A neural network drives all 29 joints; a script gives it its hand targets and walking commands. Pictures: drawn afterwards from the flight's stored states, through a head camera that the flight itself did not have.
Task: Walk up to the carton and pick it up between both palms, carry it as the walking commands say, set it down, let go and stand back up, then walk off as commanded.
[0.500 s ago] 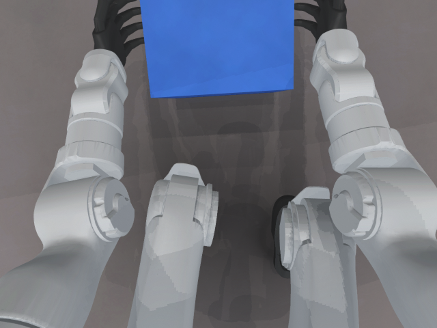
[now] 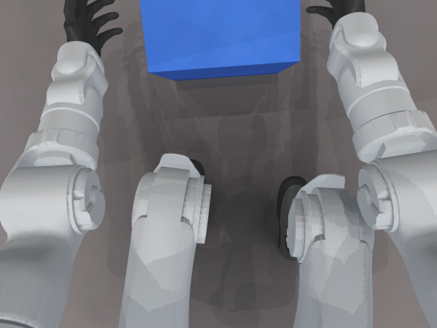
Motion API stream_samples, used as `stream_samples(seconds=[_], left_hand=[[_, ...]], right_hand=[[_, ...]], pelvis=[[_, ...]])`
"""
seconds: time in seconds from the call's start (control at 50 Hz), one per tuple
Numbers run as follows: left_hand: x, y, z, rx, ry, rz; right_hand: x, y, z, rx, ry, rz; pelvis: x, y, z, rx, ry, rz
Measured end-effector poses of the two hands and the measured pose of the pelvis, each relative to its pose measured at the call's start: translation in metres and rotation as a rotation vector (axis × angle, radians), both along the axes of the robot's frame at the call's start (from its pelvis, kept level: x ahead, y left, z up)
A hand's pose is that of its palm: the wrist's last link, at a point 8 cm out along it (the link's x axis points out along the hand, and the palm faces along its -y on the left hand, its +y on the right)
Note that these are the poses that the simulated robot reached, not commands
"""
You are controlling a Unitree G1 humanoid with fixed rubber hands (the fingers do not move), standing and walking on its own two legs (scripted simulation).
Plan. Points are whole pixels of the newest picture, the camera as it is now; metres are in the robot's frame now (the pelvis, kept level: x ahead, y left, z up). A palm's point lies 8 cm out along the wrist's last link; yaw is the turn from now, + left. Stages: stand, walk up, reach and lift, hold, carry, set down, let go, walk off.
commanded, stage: set down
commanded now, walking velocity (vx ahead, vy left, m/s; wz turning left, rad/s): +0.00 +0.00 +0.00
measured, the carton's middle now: (220, 2) +0.57 +0.10 -0.28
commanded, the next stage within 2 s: let go in 1.52 s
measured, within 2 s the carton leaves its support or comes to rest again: neither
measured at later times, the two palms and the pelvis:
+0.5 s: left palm (53, 31) +0.47 +0.30 -0.13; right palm out of the picture +0.55 -0.07 -0.12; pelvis -0.01 +0.00 +0.03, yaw +1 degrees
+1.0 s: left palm out of the picture +0.48 +0.29 +0.06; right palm out of the picture +0.56 -0.09 +0.06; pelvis +0.03 +0.01 +0.15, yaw +0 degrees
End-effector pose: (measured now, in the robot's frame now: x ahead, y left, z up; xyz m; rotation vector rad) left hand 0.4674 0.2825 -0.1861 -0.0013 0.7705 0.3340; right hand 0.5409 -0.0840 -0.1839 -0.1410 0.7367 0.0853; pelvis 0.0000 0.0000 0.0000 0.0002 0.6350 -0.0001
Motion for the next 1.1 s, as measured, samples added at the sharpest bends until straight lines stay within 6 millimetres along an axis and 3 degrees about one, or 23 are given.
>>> stream_samples(seconds=[0.1,0.22,0.34,0.42,0.52,0.64,0.7,0.8,0.88,0.94,1.1], left_hand=[[0.006,0.004,0.01,-0.003,0.007,0.002],[-0.001,0.003,-0.004,-0.032,0.021,0.021],[0.016,-0.005,0.001,-0.042,-0.128,0.006],[0.01,0.001,0.013,-0.046,-0.127,0.007],[-0.001,0.018,0.064,-0.02,-0.158,0.008],[-0.001,0.044,0.124,0.012,-0.15,0.016],[0.009,0.036,0.145,-0.008,-0.142,-0.012],[0.028,0.002,0.168,-0.057,-0.13,-0.063],[0.032,-0.013,0.193,-0.047,-0.134,-0.068],[0.023,-0.007,0.216,-0.021,-0.129,-0.042],[-0.009,0.041,0.284,0.012,-0.14,0.049]], right_hand=[[-0.006,0.001,-0.007,0.01,0.035,0.001],[-0.01,-0.008,-0.012,0.003,0.015,-0.008],[0.02,-0.008,0.019,0.003,-0.151,-0.008],[0.015,0.005,0.036,-0.011,-0.116,0.008],[0.004,0.02,0.066,-0.014,-0.079,0.002],[0.014,0.016,0.111,-0.011,-0.102,-0.042],[0.02,0.005,0.137,-0.012,-0.115,-0.061],[0.019,-0.02,0.173,-0.033,-0.089,-0.081],[0.017,-0.031,0.202,-0.019,-0.095,-0.08],[0.017,-0.024,0.224,0.007,-0.114,-0.048],[0.013,0.015,0.26,0.037,-0.08,0.016]], pelvis=[[-0.002,0.003,-0.002,-0.002,0.002,0.005],[0.0,0.005,0.0,-0.007,0.004,0.008],[-0.007,0.003,0.01,-0.006,-0.074,0.01],[-0.006,0.001,0.017,-0.016,-0.086,0.013],[-0.005,0.002,0.04,-0.03,-0.131,0.033],[-0.006,0.008,0.07,-0.043,-0.121,0.061],[-0.005,0.011,0.084,-0.048,-0.096,0.065],[0.003,0.014,0.103,-0.051,-0.007,0.049],[0.013,0.014,0.119,-0.041,0.064,0.025],[0.021,0.013,0.134,-0.027,0.102,0.011],[0.033,0.004,0.177,0.001,0.158,0.027]])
